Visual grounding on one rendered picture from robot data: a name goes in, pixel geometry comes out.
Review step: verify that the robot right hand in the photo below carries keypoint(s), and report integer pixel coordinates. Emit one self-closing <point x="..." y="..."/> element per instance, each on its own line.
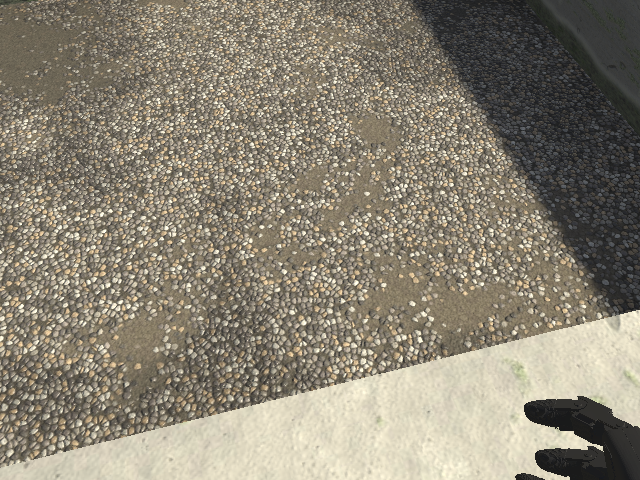
<point x="595" y="423"/>

